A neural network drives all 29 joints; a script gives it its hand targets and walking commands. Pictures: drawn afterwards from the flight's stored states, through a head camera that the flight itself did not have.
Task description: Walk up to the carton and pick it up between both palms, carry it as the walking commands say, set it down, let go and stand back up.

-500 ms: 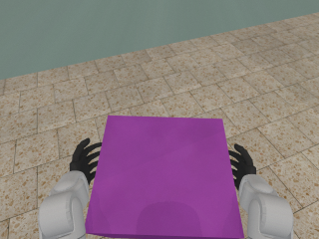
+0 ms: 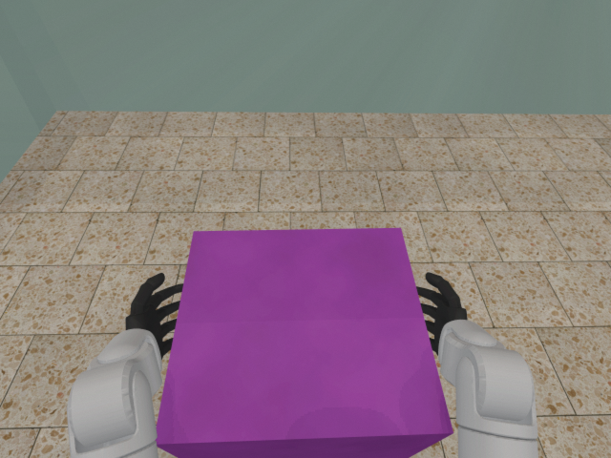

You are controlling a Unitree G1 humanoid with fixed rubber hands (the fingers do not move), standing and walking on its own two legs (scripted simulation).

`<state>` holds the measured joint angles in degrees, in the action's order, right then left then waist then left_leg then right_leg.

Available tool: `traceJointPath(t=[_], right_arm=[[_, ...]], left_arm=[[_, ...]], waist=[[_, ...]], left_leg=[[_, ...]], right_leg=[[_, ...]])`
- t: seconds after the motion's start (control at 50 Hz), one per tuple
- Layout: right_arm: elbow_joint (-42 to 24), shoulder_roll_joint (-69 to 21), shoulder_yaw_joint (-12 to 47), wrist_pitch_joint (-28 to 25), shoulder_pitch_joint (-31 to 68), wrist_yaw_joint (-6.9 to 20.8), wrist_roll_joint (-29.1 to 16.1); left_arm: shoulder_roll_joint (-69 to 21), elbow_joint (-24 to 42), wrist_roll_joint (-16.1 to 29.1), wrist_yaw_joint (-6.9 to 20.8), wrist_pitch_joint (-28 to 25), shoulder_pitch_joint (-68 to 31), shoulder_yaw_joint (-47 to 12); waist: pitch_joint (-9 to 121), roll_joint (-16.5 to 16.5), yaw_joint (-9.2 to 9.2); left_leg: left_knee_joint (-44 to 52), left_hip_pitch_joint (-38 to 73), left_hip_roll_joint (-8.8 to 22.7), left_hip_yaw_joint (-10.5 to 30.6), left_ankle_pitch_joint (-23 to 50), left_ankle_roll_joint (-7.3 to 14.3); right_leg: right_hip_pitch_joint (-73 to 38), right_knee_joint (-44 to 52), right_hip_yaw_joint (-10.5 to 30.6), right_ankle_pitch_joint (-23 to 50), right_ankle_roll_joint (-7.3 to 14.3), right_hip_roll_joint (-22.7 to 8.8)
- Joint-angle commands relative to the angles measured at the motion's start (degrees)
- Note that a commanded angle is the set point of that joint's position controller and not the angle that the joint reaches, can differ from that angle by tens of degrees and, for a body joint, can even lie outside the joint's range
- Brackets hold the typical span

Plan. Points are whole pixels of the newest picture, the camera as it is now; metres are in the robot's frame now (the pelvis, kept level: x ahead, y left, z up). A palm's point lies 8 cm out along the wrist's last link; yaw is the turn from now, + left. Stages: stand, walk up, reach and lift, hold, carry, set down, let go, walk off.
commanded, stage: carry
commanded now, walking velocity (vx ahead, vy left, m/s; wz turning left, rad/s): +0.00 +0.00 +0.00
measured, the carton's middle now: (300, 353) +0.27 +0.02 -0.01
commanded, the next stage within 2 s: hold in 2.00 s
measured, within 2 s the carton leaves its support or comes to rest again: neither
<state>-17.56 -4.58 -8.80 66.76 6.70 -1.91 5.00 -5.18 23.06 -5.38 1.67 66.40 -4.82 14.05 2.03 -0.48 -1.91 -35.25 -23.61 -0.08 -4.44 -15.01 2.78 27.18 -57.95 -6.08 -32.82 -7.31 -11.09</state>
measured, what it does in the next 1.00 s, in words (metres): steps on the spot: right foot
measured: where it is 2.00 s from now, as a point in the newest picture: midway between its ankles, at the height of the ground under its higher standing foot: outside the picture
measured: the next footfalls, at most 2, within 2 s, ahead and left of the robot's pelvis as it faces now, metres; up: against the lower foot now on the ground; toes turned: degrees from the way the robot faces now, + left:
right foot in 0.28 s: +0.04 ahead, -0.11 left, +0.00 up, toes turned +0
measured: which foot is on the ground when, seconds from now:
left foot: down 0.00-1.00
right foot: up 0.00-0.26, down 0.28-1.00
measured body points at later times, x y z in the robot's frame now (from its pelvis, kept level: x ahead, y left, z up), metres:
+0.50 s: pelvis -0.02 +0.03 +0.01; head -0.06 +0.02 +0.46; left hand +0.24 +0.21 +0.10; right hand +0.24 -0.15 +0.08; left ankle +0.03 +0.09 -0.73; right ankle +0.00 -0.10 -0.73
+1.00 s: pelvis -0.02 +0.01 +0.01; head -0.04 +0.00 +0.46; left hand +0.24 +0.19 +0.09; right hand +0.25 -0.17 +0.07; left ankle +0.04 +0.09 -0.73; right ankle -0.01 -0.10 -0.73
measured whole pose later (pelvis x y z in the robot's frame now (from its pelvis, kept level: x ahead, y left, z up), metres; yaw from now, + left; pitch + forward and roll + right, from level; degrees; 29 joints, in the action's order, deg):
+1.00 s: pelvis -0.02 +0.01 +0.01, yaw +2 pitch +3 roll +0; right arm -15.9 -2.4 -9.6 66.0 4.7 -1.3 4.6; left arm -6.4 16.3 -7.4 1.7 63.9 -6.1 12.0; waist 6.8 1.1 -0.5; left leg -26.6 -21.0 -1.7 -3.8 -8.7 3.1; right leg 18.0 -29.8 -5.3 -14.6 0.5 -2.1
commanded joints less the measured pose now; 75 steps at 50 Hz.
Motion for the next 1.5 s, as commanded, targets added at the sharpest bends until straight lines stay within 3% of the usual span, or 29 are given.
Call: traceJointPath(t=[0.0, 0.04, 0.06, 0.12, 0.16, 0.2, 0.24, 0.26, 0.28, 0.3, 0.32, 0.36, 0.38, 0.44, 0.52, 0.64, 0.74, 0.76, 0.82, 0.88, 0.9, 1.1, 1.16, 1.2, 1.24, 1.32, 1.36, 1.42, 1.48], right_arm=[[-14.7, -46.6, 40.9, -1.5, 26.1, 13.2, -20.9], [-16.4, -45.3, 41.2, -2.6, 25.5, 12.7, -20.2], [-16.5, -44.6, 41.3, -2.8, 23.9, 12.4, -19.9], [-16.9, -43.1, 41.6, -2.8, 21.6, 12.1, -20.0], [-17.4, -42.1, 42.3, -2.6, 20.0, 12.0, -20.3], [-17.1, -41.5, 42.7, -2.0, 21.4, 12.5, -21.1], [-16.2, -41.2, 43.3, -1.7, 22.1, 12.9, -21.8], [-15.0, -41.3, 43.5, -1.5, 22.0, 13.2, -22.0], [-14.3, -42.1, 44.2, -0.9, 22.3, 13.7, -22.5], [-14.7, -42.4, 44.8, -0.4, 24.3, 14.2, -23.7], [-15.2, -42.4, 44.9, -0.3, 27.7, 14.5, -24.4], [-14.2, -42.7, 44.9, 0.2, 29.7, 14.7, -25.3], [-12.7, -43.3, 44.7, 0.4, 29.8, 14.8, -25.8], [-10.5, -42.9, 43.7, 1.1, 28.9, 14.7, -25.5], [-9.4, -43.8, 42.7, 1.2, 29.4, 14.6, -24.4], [-8.9, -44.8, 41.3, 0.4, 29.0, 13.9, -22.5], [-11.0, -45.6, 42.0, -0.2, 30.5, 13.3, -22.5], [-11.8, -45.8, 42.2, -0.4, 30.5, 13.4, -22.7], [-10.5, -45.5, 41.7, -0.9, 29.7, 13.4, -22.0], [-8.6, -45.3, 41.1, -1.2, 29.2, 13.7, -21.6], [-7.8, -45.5, 41.1, -1.6, 28.9, 13.8, -21.5], [-5.1, -45.4, 40.1, -5.2, 29.5, 14.0, -20.0], [-5.9, -46.0, 40.7, -6.2, 29.7, 13.9, -20.1], [-4.6, -44.9, 39.6, -7.1, 29.0, 13.7, -19.3], [-2.8, -44.6, 38.6, -7.6, 28.9, 13.7, -18.3], [-5.3, -43.8, 39.5, -8.5, 29.2, 13.3, -18.6], [-2.6, -43.4, 38.2, -9.0, 28.1, 13.4, -17.3], [-4.1, -44.5, 39.6, -9.4, 27.1, 13.4, -18.2], [-3.9, -42.8, 38.7, -10.4, 28.5, 13.4, -17.3]], left_arm=[[-50.6, 2.7, 25.3, 12.2, -0.1, -25.8, -51.1], [-50.4, 5.0, 26.6, 12.2, -1.0, -26.9, -52.4], [-48.9, 6.4, 26.7, 12.0, -1.2, -26.6, -52.3], [-46.5, 7.6, 25.9, 11.4, -1.2, -24.5, -52.1], [-45.1, 7.0, 24.8, 11.1, -1.0, -21.6, -51.6], [-45.0, 5.3, 23.6, 11.0, -0.6, -20.9, -50.9], [-45.0, 2.9, 22.3, 11.0, -0.3, -18.9, -50.4], [-44.4, 3.4, 21.6, 10.9, -0.3, -18.8, -49.9], [-43.1, 1.3, 20.0, 11.0, -0.2, -17.7, -48.8], [-42.9, 1.8, 19.5, 10.9, -0.1, -17.9, -48.2], [-43.0, 0.9, 19.4, 10.8, 0.0, -19.0, -47.9], [-43.8, 0.6, 19.0, 10.7, 0.6, -20.8, -47.1], [-43.2, 0.4, 18.6, 10.5, 1.0, -20.9, -46.6], [-43.6, -1.3, 19.2, 10.5, 1.8, -20.9, -46.6], [-44.6, -1.6, 20.3, 10.9, 2.2, -23.3, -47.3], [-46.9, -1.5, 22.9, 11.7, 1.9, -26.7, -48.6], [-47.8, -1.3, 23.4, 11.9, 1.2, -26.7, -48.3], [-47.7, -1.2, 23.2, 11.8, 1.0, -26.2, -48.8], [-46.9, -1.4, 21.9, 11.7, 0.2, -26.3, -47.4], [-46.0, -3.4, 20.4, 11.5, -0.4, -25.2, -46.0], [-45.4, -3.5, 20.0, 11.5, -0.6, -24.8, -46.1], [-45.4, -6.7, 17.9, 11.4, -4.6, -25.1, -44.5], [-45.3, -5.6, 17.7, 11.2, -5.6, -25.1, -44.4], [-44.4, -6.5, 17.0, 11.1, -6.4, -25.0, -43.4], [-43.9, -8.6, 16.1, 11.0, -6.9, -24.8, -42.2], [-44.5, -7.1, 17.0, 11.0, -7.9, -24.5, -43.6], [-43.3, -8.9, 16.0, 11.0, -8.6, -24.5, -42.2], [-43.1, -6.2, 16.5, 10.8, -8.8, -24.3, -43.8], [-42.8, -8.7, 15.6, 10.9, -9.8, -23.7, -42.7]], waist=[[19.5, 7.1, 2.48], [20.6, 7.8, 2.45], [20.7, 6.4, 2.54], [21.8, 6.7, 2.53], [22.1, 6.9, 2.37], [20.3, 8.0, 2.13], [19.5, 5.9, 1.2], [20.4, 4.5, 1.42], [19.1, -4.0, 2.42], [17.3, -6.4, 2.27], [15.4, -6.9, 1.8], [10.8, -4.7, 1.53], [9.4, -1.9, 1.35], [11.6, 1.9, 0.98], [11.8, 1.5, 1.13], [13.9, 2.8, 1.33], [15.9, 0.7, 1.11], [17.3, 1.7, 1.17], [15.8, -1.0, 1.15], [16.5, -0.5, 1.11], [16.2, 1.0, 1.12], [15.9, -0.8, 1.32], [17.8, 0.5, 1.19], [17.6, -0.5, 1.16], [17.2, 0.1, 1.12], [18.1, -0.9, 1.19], [17.4, -1.2, 1.21], [19.3, 0.6, 1.13], [18.1, -0.8, 1.05]], left_leg=[[8.7, 20.7, 14.3, 14.7, 35.0, 6.3], [9.7, 18.5, 13.5, 12.8, 28.9, 7.0], [10.4, 17.8, 14.5, 14.2, 27.4, 8.2], [11.1, 17.9, 15.8, 16.3, 27.2, 9.3], [12.7, 15.3, 16.0, 17.9, 22.2, 8.9], [14.5, 12.6, 14.9, 18.0, 16.5, 6.9], [12.0, 7.7, 11.4, 14.0, 15.8, 3.4], [9.3, 5.8, 9.9, 13.6, 14.7, 1.8], [9.4, 4.9, 5.1, 9.5, 8.8, -0.5], [9.8, 7.7, 3.5, 7.6, 3.6, -0.2], [10.9, 9.1, 3.3, 7.5, 4.2, 0.2], [14.3, 7.8, 4.8, 9.9, 3.3, 0.6], [16.5, 5.5, 6.1, 12.0, 0.8, 0.7], [22.0, 2.3, 9.0, 15.8, -7.0, 0.6], [18.4, 4.7, 7.2, 11.6, -0.5, 0.3], [18.5, 7.5, 8.0, 11.9, -3.4, 0.8], [17.3, 8.1, 7.7, 11.2, 0.6, 0.6], [16.8, 9.2, 7.9, 11.0, 1.0, 0.5], [14.3, 8.8, 6.4, 9.6, 6.5, 0.5], [14.1, 9.8, 6.7, 9.6, 7.0, 0.6], [13.9, 8.5, 6.5, 9.6, 6.6, 0.5], [11.8, 9.6, 5.9, 8.1, 8.8, -0.1], [11.2, 10.3, 6.5, 8.2, 10.5, 0.0], [10.5, 10.4, 6.6, 8.1, 13.7, -0.1], [10.3, 9.9, 6.3, 7.6, 12.5, -0.1], [9.8, 10.6, 6.1, 6.9, 12.8, -0.3], [10.0, 10.5, 6.7, 7.6, 13.3, -0.2], [9.7, 11.6, 6.4, 7.2, 14.5, -0.2], [9.2, 10.8, 6.3, 6.7, 14.6, -0.3]], right_leg=[[8.9, -7.7, 3.3, 1.8, 0.9, 1.2], [6.6, -4.8, 2.6, 4.3, 1.1, 3.0], [6.1, -3.2, 2.8, 4.6, 1.3, 3.5], [2.8, 4.5, 3.5, 5.5, 2.5, 4.8], [-2.5, 11.3, 3.3, 7.1, 3.9, 7.0], [-7.2, 18.9, 2.2, 9.7, 4.7, 8.7], [-18.0, 32.3, 2.3, 20.7, 4.7, 6.7], [-21.7, 34.7, 7.0, 23.7, 5.7, 1.8], [-19.5, 34.0, 11.6, 27.2, 7.9, -3.5], [-14.9, 35.1, 10.4, 24.0, 9.0, -3.8], [-11.9, 36.4, 9.1, 16.4, 8.3, -2.4], [-8.7, 36.8, 7.3, 9.1, 7.1, 0.5], [-9.4, 34.7, 5.9, 10.9, 6.5, 2.4], [-14.2, 29.4, 3.8, 12.8, 6.4, 5.3], [-12.1, 31.8, 5.7, 15.6, 7.2, 3.7], [-10.4, 31.7, 5.0, 14.8, 7.6, 5.1], [-12.1, 31.9, 5.2, 17.0, 8.0, 4.8], [-13.0, 31.4, 4.9, 18.2, 7.8, 5.0], [-11.4, 33.2, 6.1, 19.2, 8.3, 3.7], [-11.0, 32.8, 6.0, 19.6, 8.5, 3.8], [-11.8, 33.1, 6.3, 19.1, 8.5, 3.5], [-9.8, 34.7, 7.3, 19.0, 9.5, 2.9], [-11.4, 33.8, 6.6, 22.4, 9.4, 3.6], [-11.8, 33.0, 6.5, 25.1, 9.8, 2.9], [-11.6, 33.0, 6.5, 24.6, 10.0, 2.9], [-12.5, 33.1, 6.9, 26.5, 10.1, 2.5], [-11.7, 32.8, 6.0, 26.2, 10.1, 3.0], [-12.9, 32.8, 6.0, 26.3, 10.0, 3.4], [-13.0, 32.8, 6.2, 27.6, 10.0, 2.8]])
